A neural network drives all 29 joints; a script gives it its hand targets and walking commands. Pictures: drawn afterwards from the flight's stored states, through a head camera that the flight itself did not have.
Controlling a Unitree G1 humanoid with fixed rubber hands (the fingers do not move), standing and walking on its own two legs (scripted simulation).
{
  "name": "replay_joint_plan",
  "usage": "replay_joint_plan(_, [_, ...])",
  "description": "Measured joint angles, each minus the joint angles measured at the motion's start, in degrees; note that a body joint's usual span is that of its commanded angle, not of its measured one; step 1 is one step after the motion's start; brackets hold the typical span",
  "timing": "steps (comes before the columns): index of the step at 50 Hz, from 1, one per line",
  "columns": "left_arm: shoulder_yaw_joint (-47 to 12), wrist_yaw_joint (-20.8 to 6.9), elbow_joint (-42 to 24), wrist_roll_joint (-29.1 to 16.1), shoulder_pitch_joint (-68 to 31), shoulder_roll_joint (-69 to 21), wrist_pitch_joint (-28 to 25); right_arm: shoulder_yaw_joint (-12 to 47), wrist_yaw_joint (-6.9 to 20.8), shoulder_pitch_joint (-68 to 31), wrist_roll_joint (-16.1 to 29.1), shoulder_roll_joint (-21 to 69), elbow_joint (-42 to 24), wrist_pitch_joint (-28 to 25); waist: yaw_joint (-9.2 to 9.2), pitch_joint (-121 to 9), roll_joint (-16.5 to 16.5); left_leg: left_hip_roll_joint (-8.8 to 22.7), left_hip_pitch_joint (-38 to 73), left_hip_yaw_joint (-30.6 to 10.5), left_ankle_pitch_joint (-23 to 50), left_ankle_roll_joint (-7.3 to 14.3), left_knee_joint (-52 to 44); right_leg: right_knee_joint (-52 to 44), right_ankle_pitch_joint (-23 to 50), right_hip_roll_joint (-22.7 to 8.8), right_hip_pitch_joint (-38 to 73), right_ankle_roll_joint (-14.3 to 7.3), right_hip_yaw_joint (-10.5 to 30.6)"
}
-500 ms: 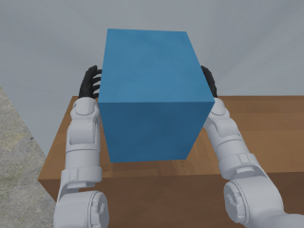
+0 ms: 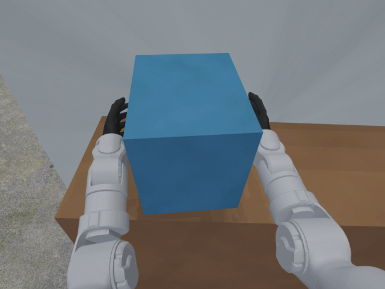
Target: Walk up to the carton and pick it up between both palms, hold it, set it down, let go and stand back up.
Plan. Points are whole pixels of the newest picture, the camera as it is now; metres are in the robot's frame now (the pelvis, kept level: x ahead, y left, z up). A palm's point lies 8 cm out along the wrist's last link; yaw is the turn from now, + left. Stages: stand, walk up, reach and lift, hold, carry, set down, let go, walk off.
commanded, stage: set down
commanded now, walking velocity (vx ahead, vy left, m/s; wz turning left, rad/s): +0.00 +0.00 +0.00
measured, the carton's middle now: (187, 132) +0.42 +0.02 +0.12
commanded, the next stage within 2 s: none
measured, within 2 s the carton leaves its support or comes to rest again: rests again in 1.46 s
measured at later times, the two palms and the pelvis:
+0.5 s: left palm (120, 141) +0.40 +0.17 +0.12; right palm (256, 129) +0.41 -0.14 +0.14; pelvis +0.01 +0.00 +0.00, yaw -3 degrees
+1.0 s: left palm (134, 143) +0.41 +0.14 +0.10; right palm (265, 137) +0.41 -0.17 +0.11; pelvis +0.01 +0.00 +0.00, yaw -4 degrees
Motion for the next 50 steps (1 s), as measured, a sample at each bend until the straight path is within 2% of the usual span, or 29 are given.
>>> replay_joint_plan(3, [-1.64,1.43,1.27,-1.29,0.0,0.1,-1.58,-0.61,0.26,1.06,-0.11,-0.23,-0.27,-1.46,0.18,-1.33,0.79,0.14,-2.17,0.05,0.1,-0.19,0.35,0.06,0.28,0.14,-2.09,-0.08,0.06])
replay_joint_plan(6, [-1.2,1.95,4.88,-1.53,-1.9,-0.13,-3.13,-2.04,0.61,0.42,-1.31,-0.7,0.72,-1.64,0.18,-1.98,1.67,0.16,-3.2,0.32,0.19,-0.03,0.31,0.23,0.42,0.14,-3.33,0.01,0.32])
replay_joint_plan(10, [-0.75,2.55,6.85,-2.05,-3.11,-0.61,-4.88,-1.41,0.49,0.3,-0.67,-1.65,-0.26,-1.31,0.48,-3.28,2.53,0.28,-3.93,1.19,0.27,0.19,-0.14,0.34,0.5,0.22,-4.67,0.16,1.16])
replay_joint_plan(19, [4.74,0.84,8.8,1.31,-3.77,-2.44,-6.02,-1.8,1.25,-2.68,-1.91,-2.23,3.13,-0.29,1.71,-1.87,1.64,0.4,-1.36,2.62,0.22,0.36,-1.71,0.29,0.12,0.28,-3.31,0.21,2.51])
replay_joint_plan(25, [2.37,1.97,6.79,0.26,0.47,-2.38,-7.24,-2.18,2.0,-0.88,-2.77,-1.29,4.56,-3.26,3.13,-2.41,0.71,0.79,-2.76,2.48,-0.26,-0.14,-1.01,-0.43,0.36,0.67,-4.0,-0.07,2.37])
replay_joint_plan(31, [-0.94,3.84,7.28,-2.19,2.43,-1.34,-8.32,-3.26,2.44,0.31,-4.0,-0.8,6.07,-5.6,2.72,-3.05,0.58,0.76,-5.51,1.27,-0.08,-0.39,-0.33,-0.88,0.71,0.68,-5.79,-0.24,1.19])
replay_joint_plan(37, [-1.85,5.02,10.34,-2.95,1.22,-1.54,-10.16,-4.95,2.98,0.96,-5.26,-1.24,6.49,-6.79,2.11,-4.83,1.89,0.78,-8.06,1.31,0.23,-0.36,-0.13,-0.76,1.12,0.7,-8.35,-0.22,1.22])
replay_joint_plan(43, [1.76,4.7,14.47,-0.99,-2.34,-3.53,-12.45,-5.58,3.54,0.59,-5.53,-2.75,5.82,-6.41,2.97,-5.14,3.16,0.96,-7.83,2.66,0.5,-0.05,-0.8,-0.16,1.25,0.83,-9.26,-0.09,2.52])
replay_joint_plan(50, [7.68,2.6,17.91,2.18,-4.77,-4.56,-14.56,-9.53,4.47,-1.28,-9.22,-1.99,6.49,-5.63,4.04,-3.6,2.45,0.95,-6.58,3.63,1.29,0.13,-2.41,0.63,1.06,0.8,-9.45,-0.11,3.41])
